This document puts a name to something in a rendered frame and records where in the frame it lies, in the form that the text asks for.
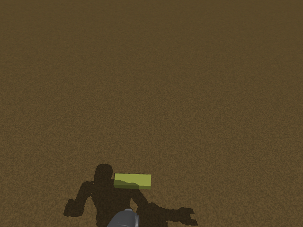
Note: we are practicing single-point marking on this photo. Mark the carton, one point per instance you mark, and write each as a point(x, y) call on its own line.
point(132, 181)

